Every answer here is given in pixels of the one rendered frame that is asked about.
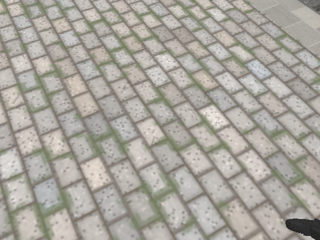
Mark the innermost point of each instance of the right robot hand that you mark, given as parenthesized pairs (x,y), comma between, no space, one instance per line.
(305,226)

